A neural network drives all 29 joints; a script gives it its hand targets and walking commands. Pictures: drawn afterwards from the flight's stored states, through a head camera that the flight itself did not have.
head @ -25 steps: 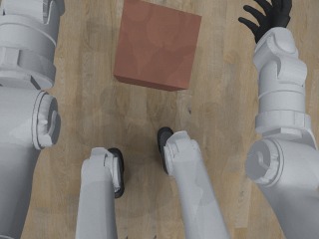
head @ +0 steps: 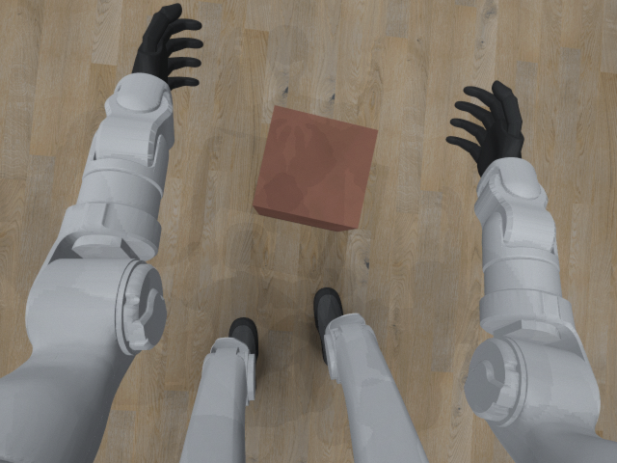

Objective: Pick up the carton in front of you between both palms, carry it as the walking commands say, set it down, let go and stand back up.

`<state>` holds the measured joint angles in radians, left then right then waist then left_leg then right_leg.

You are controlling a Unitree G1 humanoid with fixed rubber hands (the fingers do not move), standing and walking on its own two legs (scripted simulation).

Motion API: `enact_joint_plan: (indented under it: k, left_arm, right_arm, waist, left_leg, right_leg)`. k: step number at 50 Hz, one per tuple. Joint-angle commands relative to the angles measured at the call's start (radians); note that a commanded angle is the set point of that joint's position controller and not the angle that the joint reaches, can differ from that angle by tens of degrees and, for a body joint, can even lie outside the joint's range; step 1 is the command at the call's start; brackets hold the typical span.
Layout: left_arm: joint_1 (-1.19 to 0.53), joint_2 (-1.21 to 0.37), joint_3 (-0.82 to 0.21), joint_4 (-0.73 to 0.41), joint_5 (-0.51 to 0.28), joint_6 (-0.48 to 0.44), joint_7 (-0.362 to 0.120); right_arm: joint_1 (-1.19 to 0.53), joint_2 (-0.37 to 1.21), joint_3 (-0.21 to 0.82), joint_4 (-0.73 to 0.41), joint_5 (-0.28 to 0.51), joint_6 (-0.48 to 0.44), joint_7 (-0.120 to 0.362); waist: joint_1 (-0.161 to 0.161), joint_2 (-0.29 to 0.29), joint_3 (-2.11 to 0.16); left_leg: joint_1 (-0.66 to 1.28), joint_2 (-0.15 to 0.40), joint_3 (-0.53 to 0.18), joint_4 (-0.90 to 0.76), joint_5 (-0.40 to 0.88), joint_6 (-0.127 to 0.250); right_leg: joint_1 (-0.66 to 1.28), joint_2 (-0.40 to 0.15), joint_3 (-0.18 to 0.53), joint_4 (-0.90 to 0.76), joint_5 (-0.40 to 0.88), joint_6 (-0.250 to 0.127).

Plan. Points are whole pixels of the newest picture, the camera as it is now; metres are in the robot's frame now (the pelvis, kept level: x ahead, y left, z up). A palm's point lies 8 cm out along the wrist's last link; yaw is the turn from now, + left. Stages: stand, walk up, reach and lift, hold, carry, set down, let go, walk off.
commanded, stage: let go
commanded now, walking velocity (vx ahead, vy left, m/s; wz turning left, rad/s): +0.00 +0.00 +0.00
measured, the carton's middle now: (310, 178) +0.50 -0.10 -0.53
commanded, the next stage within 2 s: stand in 1.32 s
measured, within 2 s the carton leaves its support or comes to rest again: neither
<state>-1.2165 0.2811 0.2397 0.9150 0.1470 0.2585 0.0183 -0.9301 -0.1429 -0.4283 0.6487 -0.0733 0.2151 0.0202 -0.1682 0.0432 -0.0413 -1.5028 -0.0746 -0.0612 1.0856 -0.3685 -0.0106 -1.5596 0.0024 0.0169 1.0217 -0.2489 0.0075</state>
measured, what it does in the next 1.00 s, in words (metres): rises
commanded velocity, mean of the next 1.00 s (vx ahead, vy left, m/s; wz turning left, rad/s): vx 0.00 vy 0.00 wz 0.00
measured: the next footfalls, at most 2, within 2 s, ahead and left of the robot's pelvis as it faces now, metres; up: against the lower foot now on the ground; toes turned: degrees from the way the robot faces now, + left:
none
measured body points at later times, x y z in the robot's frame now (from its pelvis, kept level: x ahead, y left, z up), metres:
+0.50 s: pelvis +0.06 -0.02 +0.09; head +0.21 -0.03 +0.51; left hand +0.39 +0.15 -0.01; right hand +0.28 -0.28 +0.00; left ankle +0.04 +0.12 -0.62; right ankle +0.09 -0.12 -0.62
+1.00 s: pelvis +0.09 +0.02 +0.12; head +0.11 +0.02 +0.57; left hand +0.27 +0.25 +0.04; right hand +0.25 -0.22 +0.04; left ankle +0.04 +0.12 -0.62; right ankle +0.09 -0.12 -0.62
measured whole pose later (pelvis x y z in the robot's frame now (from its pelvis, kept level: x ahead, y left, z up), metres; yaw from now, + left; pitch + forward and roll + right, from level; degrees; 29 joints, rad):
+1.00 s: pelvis +0.09 +0.02 +0.12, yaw -3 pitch -1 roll -1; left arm 0.24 0.22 0.03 0.44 -0.01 0.08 -0.05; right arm 0.22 -0.22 -0.04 0.44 -0.01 0.09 0.07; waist 0.00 0.03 0.05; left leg -0.10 -0.04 -0.04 0.44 -0.32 0.04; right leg -0.18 0.01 0.06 0.41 -0.22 0.02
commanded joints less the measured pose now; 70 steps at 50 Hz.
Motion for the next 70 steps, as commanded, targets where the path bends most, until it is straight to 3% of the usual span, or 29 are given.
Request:
enact_joint_plan:
  k: [1,7,13,23,29,35,40,44,52,53,55,66,67,70]
  left_arm:
    - [-0.036,-0.031,0.022,-0.219,0.021,-0.034,0.063]
    - [0.235,-0.107,0.007,-0.421,0.003,-0.074,0.126]
    - [0.517,-0.111,-0.020,-0.440,-0.023,-0.127,0.104]
    - [0.909,-0.062,-0.067,-0.395,-0.062,-0.221,0.045]
    - [1.096,-0.044,-0.100,-0.431,-0.080,-0.257,0.028]
    - [1.234,-0.038,-0.124,-0.471,-0.094,-0.260,0.004]
    - [1.337,-0.028,-0.161,-0.508,-0.121,-0.241,-0.029]
    - [1.383,-0.017,-0.189,-0.545,-0.145,-0.217,-0.052]
    - [1.383,0.004,-0.200,-0.596,-0.165,-0.170,-0.077]
    - [1.428,-0.003,-0.210,-0.530,-0.179,-0.197,-0.055]
    - [1.414,0.004,-0.206,-0.547,-0.174,-0.200,-0.039]
    - [1.415,0.025,-0.190,-0.535,-0.159,-0.169,-0.041]
    - [1.422,0.118,-0.129,-0.374,-0.113,-0.201,-0.011]
    - [1.412,0.117,-0.122,-0.347,-0.114,-0.248,0.002]
  right_arm:
    - [0.009,-0.156,0.026,-0.158,-0.027,-0.042,0.052]
    - [0.247,-0.174,0.127,-0.187,-0.011,-0.074,0.110]
    - [0.493,-0.154,0.232,-0.193,0.037,-0.117,0.120]
    - [0.879,-0.138,0.358,-0.314,0.100,-0.182,0.074]
    - [1.053,-0.141,0.396,-0.369,0.119,-0.197,0.056]
    - [1.104,-0.156,0.392,-0.345,0.116,-0.198,0.056]
    - [1.131,-0.173,0.369,-0.310,0.099,-0.183,0.052]
    - [1.155,-0.181,0.353,-0.297,0.079,-0.163,0.047]
    - [1.134,-0.186,0.341,-0.297,0.058,-0.117,0.053]
    - [1.085,-0.234,0.327,-0.340,0.044,-0.067,0.029]
    - [1.112,-0.215,0.345,-0.328,0.045,-0.050,0.017]
    - [1.110,-0.198,0.375,-0.368,0.065,-0.001,-0.008]
    - [1.065,-0.277,0.332,-0.216,0.074,-0.090,-0.011]
    - [1.091,-0.248,0.335,-0.178,0.054,-0.188,-0.004]
  waist:
    - [-0.045,0.108,-1.085]
    - [-0.021,0.040,-0.876]
    - [0.011,-0.023,-0.658]
    - [0.052,-0.117,-0.443]
    - [0.079,-0.073,-0.315]
    - [0.123,0.006,-0.160]
    - [0.152,0.021,-0.084]
    - [0.153,-0.002,-0.029]
    - [0.149,-0.012,0.065]
    - [0.150,-0.023,0.013]
    - [0.156,0.012,0.028]
    - [0.171,-0.025,0.055]
    - [0.200,0.083,0.023]
    - [0.180,0.004,0.049]
  left_leg:
    - [0.675,-0.024,0.019,-0.130,0.505,-0.044]
    - [0.617,-0.028,0.046,-0.277,0.255,-0.042]
    - [0.602,-0.020,0.064,-0.381,0.078,-0.021]
    - [0.744,-0.007,0.061,-0.484,0.095,0.011]
    - [0.954,0.006,0.053,-0.574,0.175,0.012]
    - [1.153,0.034,0.036,-0.659,0.278,-0.006]
    - [1.256,0.057,0.020,-0.707,0.369,-0.017]
    - [1.303,0.070,0.007,-0.730,0.419,-0.019]
    - [1.298,0.079,0.005,-0.752,0.363,-0.017]
    - [1.360,0.085,0.005,-0.711,0.460,-0.026]
    - [1.351,0.088,-0.004,-0.690,0.498,-0.036]
    - [1.304,0.053,0.032,-0.693,0.340,-0.006]
    - [1.265,0.081,0.020,-0.649,0.191,-0.007]
    - [1.269,0.099,-0.029,-0.660,0.052,0.008]
  right_leg:
    - [0.731,0.060,-0.100,-0.051,0.509,0.022]
    - [0.992,0.040,-0.054,-0.153,0.439,0.006]
    - [1.190,0.014,0.001,-0.260,0.343,0.017]
    - [1.445,-0.006,0.061,-0.370,0.456,0.038]
    - [1.490,0.009,0.044,-0.439,0.494,0.039]
    - [1.470,0.036,0.016,-0.531,0.375,0.024]
    - [1.493,0.052,-0.005,-0.574,0.334,0.012]
    - [1.501,0.063,-0.013,-0.594,0.310,0.006]
    - [1.526,0.067,-0.025,-0.596,0.221,-0.004]
    - [1.483,0.090,-0.036,-0.564,0.181,0.001]
    - [1.462,0.086,-0.032,-0.559,0.159,-0.005]
    - [1.515,0.064,-0.006,-0.566,0.209,0.007]
    - [1.403,-0.022,0.019,-0.537,0.164,-0.001]
    - [1.328,-0.031,0.054,-0.572,0.027,-0.017]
